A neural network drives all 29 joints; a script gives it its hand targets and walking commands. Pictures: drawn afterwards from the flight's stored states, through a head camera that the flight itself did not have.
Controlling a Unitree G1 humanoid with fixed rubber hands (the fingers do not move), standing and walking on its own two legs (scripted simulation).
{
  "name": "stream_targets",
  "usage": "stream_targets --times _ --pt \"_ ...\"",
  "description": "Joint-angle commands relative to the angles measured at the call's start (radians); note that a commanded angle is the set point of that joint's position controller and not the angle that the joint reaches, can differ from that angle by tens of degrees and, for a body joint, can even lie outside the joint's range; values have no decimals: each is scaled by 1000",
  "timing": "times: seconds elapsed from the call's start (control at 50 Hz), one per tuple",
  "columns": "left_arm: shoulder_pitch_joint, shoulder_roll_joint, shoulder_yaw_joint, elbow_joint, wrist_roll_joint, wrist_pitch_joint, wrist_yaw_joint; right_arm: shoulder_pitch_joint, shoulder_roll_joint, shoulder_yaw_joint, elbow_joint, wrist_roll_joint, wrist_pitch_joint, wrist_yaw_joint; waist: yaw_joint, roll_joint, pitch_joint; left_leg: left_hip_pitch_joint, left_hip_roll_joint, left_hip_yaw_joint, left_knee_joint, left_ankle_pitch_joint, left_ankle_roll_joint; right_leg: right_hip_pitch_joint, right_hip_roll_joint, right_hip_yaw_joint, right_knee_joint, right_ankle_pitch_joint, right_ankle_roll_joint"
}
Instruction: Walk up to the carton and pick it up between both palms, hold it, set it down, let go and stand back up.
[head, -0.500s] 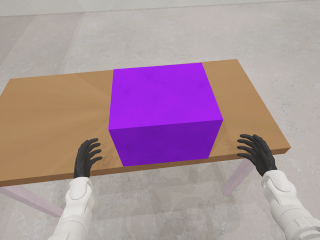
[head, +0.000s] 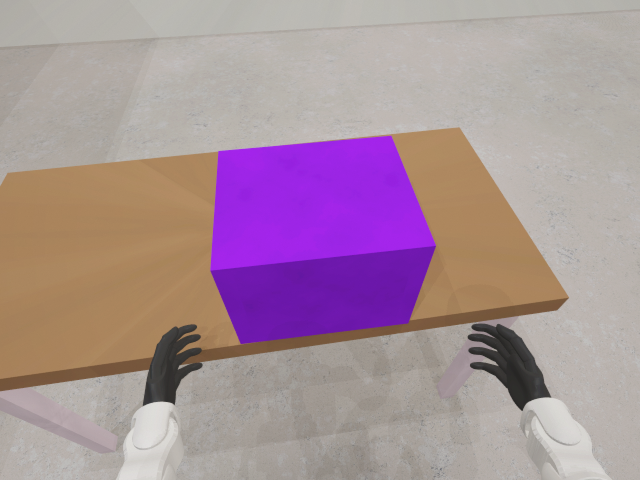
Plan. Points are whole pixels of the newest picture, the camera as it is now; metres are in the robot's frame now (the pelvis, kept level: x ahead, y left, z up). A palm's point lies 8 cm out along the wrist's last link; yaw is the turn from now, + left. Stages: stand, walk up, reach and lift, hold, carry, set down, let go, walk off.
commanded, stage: set down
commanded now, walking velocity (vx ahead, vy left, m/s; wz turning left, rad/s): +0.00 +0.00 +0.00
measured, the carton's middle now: (316, 239) +0.47 +0.04 -0.02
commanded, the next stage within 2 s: let go in 0.86 s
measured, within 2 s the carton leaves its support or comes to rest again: neither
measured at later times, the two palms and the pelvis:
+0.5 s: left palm (157, 434) +0.19 +0.24 -0.06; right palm (519, 434) +0.19 -0.22 -0.06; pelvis +0.02 +0.00 +0.01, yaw +0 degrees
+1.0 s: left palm (150, 468) +0.15 +0.24 -0.08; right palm (518, 472) +0.15 -0.21 -0.07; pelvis +0.01 +0.01 +0.01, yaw +0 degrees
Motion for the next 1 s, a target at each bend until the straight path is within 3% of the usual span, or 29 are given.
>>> stream_targets --times 0.0,0.16,0.38,0.54,0.82,0.98 --pt "-92 115 48 -160 32 4 -12 -89 -134 -72 -103 -49 -30 -19 1 2 -213 225 -12 -36 -66 238 -15 107 -29 58 -117 295 33" --pt "-30 112 27 -224 50 66 -16 -15 -84 -125 -181 -146 16 -34 0 -1 -141 281 1 -31 -116 228 -2 128 -35 50 -168 263 27" --pt "85 114 30 -277 105 162 -24 105 -20 -167 -232 -248 85 -63 1 13 -92 338 0 -21 -150 281 -5 184 -45 50 -214 308 27" --pt "140 105 21 -316 138 249 -33 158 16 -199 -274 -315 147 -81 -1 19 -40 362 -2 -12 -174 290 -10 180 -41 34 -254 262 25" --pt "194 110 -1 -361 162 365 -40 223 54 -239 -322 -394 241 -97 -12 38 -9 373 5 -3 -180 293 -19 171 -39 13 -271 208 22" --pt "157 113 -35 -408 151 381 -21 204 43 -282 -331 -430 236 -86 -30 42 -10 345 30 2 -183 220 -19 150 -32 2 -243 171 11"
